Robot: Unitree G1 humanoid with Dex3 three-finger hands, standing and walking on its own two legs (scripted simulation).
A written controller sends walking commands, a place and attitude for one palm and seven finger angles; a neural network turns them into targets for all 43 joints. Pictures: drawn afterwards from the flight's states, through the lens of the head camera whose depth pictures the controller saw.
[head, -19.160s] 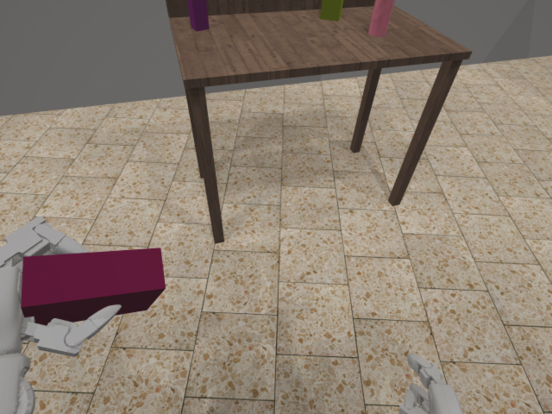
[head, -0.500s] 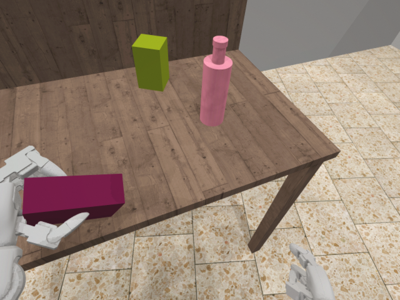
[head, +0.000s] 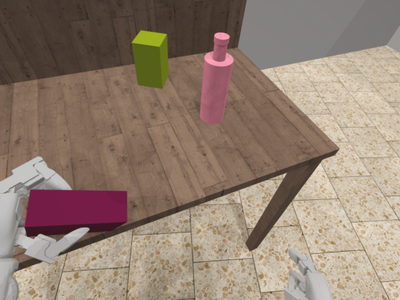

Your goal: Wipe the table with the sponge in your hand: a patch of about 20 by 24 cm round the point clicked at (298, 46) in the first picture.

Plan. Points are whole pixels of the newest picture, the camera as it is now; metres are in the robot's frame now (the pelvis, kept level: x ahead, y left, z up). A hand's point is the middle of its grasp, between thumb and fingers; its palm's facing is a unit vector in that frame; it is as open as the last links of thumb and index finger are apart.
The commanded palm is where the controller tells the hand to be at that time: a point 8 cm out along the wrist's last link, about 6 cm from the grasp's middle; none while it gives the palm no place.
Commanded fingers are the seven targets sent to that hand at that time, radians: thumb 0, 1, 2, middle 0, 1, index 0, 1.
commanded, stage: come to a stop and stand still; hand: left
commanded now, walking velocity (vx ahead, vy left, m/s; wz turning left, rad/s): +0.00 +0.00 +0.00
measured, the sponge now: (91, 213) +0.22 +0.20 +0.11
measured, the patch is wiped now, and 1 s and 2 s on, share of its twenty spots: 0.00 0.00 0.00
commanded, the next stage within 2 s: look again from close up in 0.54 s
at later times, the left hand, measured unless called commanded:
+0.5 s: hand (44, 199) +0.22 +0.25 +0.15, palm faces +0.39 -0.85 -0.37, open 9.1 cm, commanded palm +0.16 +0.28 +0.18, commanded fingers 0.00 0.10 1.30 -1.20 -1.60 -1.20 -1.60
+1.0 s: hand (44, 197) +0.22 +0.25 +0.16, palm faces +0.38 -0.85 -0.37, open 9.1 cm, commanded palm +0.16 +0.28 +0.18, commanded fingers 0.00 0.10 1.30 -1.20 -1.60 -1.20 -1.60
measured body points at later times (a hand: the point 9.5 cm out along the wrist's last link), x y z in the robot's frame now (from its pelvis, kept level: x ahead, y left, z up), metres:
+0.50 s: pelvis +0.00 +0.00 +0.00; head +0.02 +0.02 +0.45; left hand +0.19 +0.29 +0.17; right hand +0.19 -0.22 -0.06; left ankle +0.01 +0.08 -0.74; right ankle +0.02 -0.13 -0.74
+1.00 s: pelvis +0.00 +0.00 +0.00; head +0.03 +0.02 +0.45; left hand +0.19 +0.29 +0.18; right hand +0.19 -0.22 -0.06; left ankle +0.01 +0.08 -0.74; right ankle +0.02 -0.13 -0.74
